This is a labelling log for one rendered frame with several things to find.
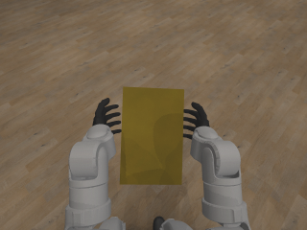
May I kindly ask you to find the carton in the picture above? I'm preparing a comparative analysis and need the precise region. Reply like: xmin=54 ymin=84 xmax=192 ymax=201
xmin=119 ymin=86 xmax=184 ymax=185

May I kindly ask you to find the robot thigh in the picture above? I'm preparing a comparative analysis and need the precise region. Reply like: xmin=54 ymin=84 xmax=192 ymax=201
xmin=99 ymin=218 xmax=126 ymax=230
xmin=159 ymin=220 xmax=193 ymax=230

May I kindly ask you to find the right robot hand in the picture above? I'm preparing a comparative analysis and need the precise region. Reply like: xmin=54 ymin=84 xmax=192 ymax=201
xmin=183 ymin=102 xmax=210 ymax=140

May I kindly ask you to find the left robot hand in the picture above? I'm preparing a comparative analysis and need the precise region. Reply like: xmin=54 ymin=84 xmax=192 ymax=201
xmin=92 ymin=98 xmax=122 ymax=134

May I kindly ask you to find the robot right forearm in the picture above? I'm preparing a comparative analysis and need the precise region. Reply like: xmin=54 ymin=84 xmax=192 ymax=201
xmin=190 ymin=126 xmax=251 ymax=230

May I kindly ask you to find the robot left forearm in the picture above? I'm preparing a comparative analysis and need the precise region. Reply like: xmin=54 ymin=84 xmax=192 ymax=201
xmin=64 ymin=124 xmax=116 ymax=230

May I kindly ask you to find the robot left thigh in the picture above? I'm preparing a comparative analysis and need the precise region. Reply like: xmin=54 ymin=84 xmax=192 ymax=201
xmin=99 ymin=218 xmax=126 ymax=230

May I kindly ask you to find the robot right thigh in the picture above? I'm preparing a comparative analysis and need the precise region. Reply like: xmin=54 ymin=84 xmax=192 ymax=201
xmin=159 ymin=220 xmax=193 ymax=230

